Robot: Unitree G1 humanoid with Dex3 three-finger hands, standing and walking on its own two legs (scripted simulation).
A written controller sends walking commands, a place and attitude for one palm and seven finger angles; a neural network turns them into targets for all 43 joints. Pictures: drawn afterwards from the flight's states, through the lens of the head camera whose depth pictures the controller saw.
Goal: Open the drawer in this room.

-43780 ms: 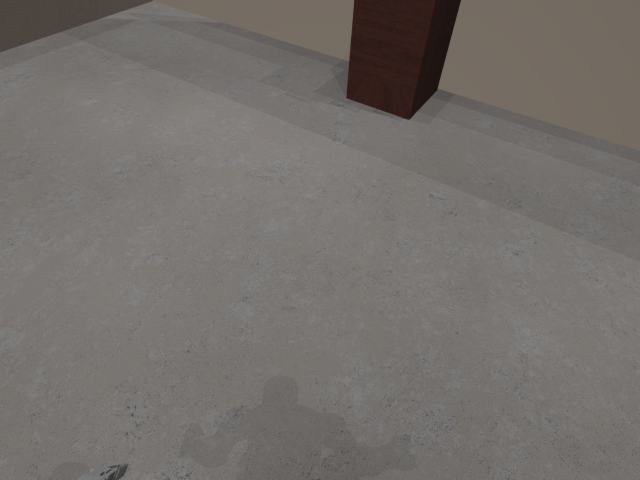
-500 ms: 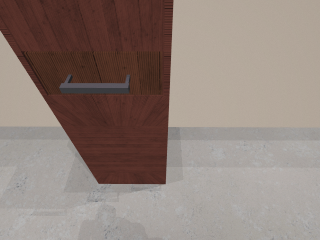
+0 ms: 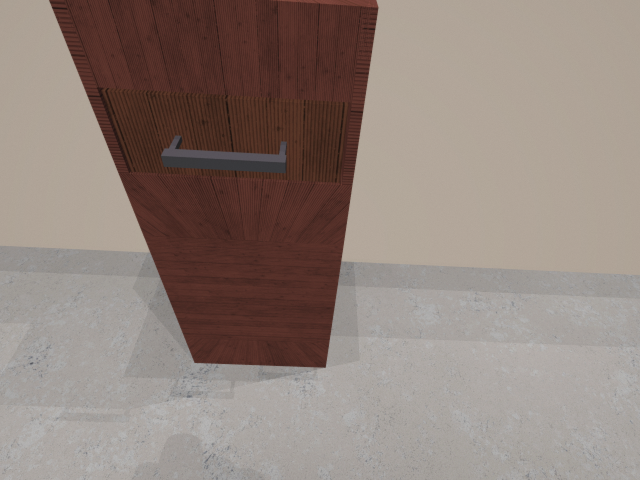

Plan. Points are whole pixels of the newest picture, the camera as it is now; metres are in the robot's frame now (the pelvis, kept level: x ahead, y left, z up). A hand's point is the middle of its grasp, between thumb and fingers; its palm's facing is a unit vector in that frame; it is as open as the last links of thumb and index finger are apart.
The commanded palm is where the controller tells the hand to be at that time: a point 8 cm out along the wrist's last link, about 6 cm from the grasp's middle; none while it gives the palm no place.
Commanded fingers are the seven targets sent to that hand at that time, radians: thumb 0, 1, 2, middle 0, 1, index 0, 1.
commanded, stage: shuffle to correct the standing spot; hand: left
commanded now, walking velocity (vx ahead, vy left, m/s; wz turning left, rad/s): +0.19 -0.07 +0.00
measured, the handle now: (228, 152) +0.58 +0.20 +0.10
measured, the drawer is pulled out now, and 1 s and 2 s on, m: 0.00 0.00 0.00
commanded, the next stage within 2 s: come to a stop and stand still in 0.52 s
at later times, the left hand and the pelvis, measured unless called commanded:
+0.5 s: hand out of the picture -0.05 +0.15 -0.18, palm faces +0.04 -0.99 -0.11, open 7.4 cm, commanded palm none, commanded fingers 0.00 0.90 0.90 -0.20 -0.30 -0.20 -0.30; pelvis +0.01 +0.00 -0.01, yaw -2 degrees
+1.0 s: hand out of the picture +0.11 +0.15 -0.17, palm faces +0.08 -0.97 -0.22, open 7.2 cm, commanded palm none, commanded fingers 0.00 0.90 0.90 -0.20 -0.30 -0.20 -0.30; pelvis +0.06 -0.04 +0.00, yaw +2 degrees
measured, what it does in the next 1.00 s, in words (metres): steps on the spot: right foot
